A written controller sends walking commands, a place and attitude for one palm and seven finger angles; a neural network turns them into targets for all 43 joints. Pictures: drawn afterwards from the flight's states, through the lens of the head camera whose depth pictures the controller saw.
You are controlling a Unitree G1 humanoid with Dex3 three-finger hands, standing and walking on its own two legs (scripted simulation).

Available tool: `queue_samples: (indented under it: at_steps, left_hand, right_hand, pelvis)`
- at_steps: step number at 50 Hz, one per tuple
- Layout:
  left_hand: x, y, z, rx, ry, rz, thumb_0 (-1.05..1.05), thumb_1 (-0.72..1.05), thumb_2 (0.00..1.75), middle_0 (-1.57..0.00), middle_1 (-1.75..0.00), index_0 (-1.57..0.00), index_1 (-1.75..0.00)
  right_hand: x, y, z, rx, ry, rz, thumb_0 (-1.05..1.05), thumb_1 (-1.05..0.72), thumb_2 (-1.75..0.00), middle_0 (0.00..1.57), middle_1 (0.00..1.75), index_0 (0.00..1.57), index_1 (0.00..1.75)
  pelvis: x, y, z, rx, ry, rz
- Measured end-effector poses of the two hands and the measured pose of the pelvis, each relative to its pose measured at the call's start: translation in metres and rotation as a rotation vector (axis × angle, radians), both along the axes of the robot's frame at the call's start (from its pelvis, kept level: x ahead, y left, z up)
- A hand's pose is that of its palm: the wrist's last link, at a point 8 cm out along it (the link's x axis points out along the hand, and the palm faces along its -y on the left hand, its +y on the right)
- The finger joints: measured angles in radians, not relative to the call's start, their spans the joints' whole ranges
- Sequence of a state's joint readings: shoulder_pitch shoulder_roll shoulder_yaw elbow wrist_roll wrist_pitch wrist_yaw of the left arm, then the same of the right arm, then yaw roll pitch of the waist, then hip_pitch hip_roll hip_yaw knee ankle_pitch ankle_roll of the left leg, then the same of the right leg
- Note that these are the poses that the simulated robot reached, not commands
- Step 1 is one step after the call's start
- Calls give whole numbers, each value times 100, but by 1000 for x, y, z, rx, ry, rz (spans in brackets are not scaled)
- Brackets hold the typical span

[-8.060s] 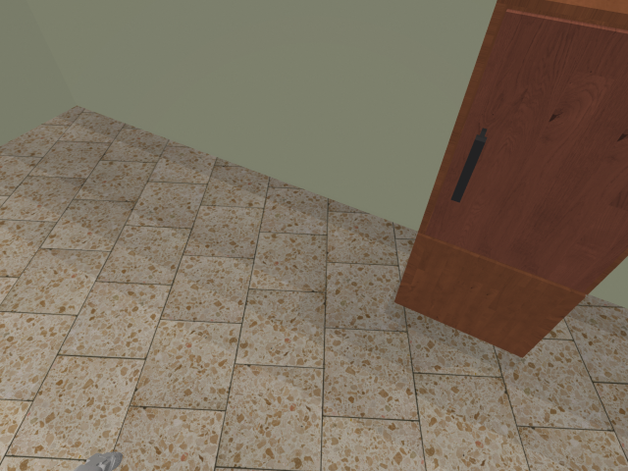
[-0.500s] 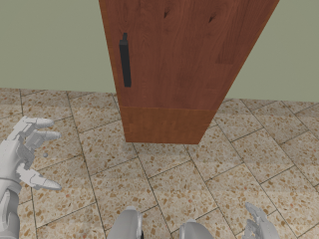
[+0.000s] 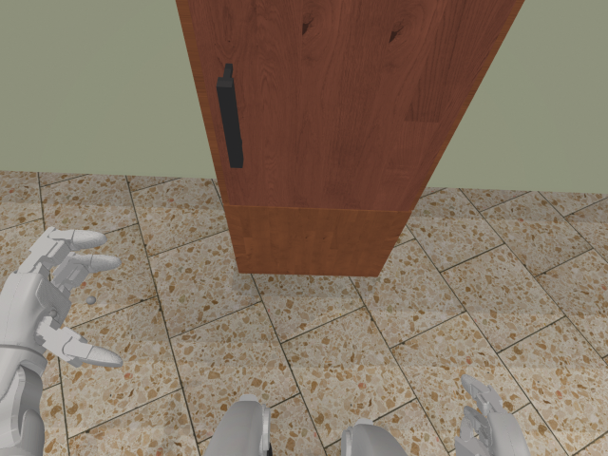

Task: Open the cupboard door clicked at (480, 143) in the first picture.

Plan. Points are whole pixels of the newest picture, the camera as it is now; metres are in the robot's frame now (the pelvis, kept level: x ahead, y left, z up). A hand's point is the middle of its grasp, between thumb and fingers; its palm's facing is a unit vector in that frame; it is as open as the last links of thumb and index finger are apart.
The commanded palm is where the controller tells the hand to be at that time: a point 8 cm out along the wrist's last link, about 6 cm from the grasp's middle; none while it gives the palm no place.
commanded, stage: move the hooked fingers beside the handle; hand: left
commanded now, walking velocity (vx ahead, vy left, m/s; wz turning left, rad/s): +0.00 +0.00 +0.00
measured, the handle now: (233, 119) +0.61 +0.16 +0.03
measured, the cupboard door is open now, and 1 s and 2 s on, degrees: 0 0 0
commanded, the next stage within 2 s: none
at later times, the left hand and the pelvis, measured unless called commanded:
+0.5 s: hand (130, 239) +0.37 +0.25 +0.04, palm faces +0.06 -1.00 -0.03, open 14.0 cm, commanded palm +0.35 +0.30 +0.04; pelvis +0.00 +0.00 +0.00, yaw -1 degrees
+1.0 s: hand (158, 191) +0.45 +0.24 +0.04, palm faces +0.06 -1.00 -0.01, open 14.0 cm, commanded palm +0.44 +0.28 +0.03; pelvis +0.00 +0.00 -0.01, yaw -2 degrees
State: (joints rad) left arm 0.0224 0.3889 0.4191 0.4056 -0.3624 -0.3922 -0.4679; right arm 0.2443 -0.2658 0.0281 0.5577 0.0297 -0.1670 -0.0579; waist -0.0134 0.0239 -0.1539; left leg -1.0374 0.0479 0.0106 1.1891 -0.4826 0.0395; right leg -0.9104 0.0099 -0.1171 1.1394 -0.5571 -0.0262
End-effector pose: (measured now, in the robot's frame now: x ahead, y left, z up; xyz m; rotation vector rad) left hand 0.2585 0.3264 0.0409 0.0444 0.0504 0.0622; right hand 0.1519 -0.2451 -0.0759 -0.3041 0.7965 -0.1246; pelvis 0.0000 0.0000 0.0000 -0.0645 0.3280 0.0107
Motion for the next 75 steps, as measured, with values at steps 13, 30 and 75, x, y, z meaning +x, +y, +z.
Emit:
queue_samples:
  at_steps: [13, 30, 75]
  left_hand:
    - [43, -11, -2, -15, -22, -32, -1, -50, 30, -30, -120, -30, -120]
    - [96, -21, -2, -12, -21, 1, -1, -50, 30, -30, -120, -30, -120]
    - [250, -53, -7, -35, -21, -3, -1, -50, 30, -30, -120, -30, -120]
  right_hand:
    - [-10, -6, -7, -28, 43, -15, 2, -91, -90, 21, 30, 21, 30]
    - [-63, -14, -18, -20, 223, -111, 1, -91, -90, 21, 30, 21, 30]
    - [-169, -16, -40, -51, 607, -262, 1, -91, -90, 21, 30, 21, 30]
  pelvis:
    - [-4, 0, -4, -4, 12, 3]
    - [-1, 2, -1, 6, 33, -19]
    - [-6, 4, -27, -21, 166, -43]
